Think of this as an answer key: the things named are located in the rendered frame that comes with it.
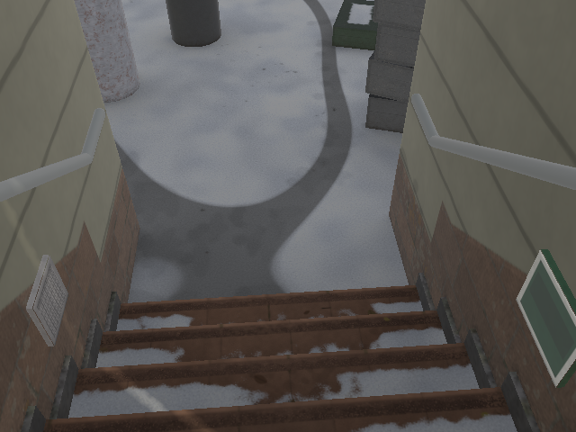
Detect stairs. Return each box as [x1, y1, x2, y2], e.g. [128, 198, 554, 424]
[43, 285, 517, 432]

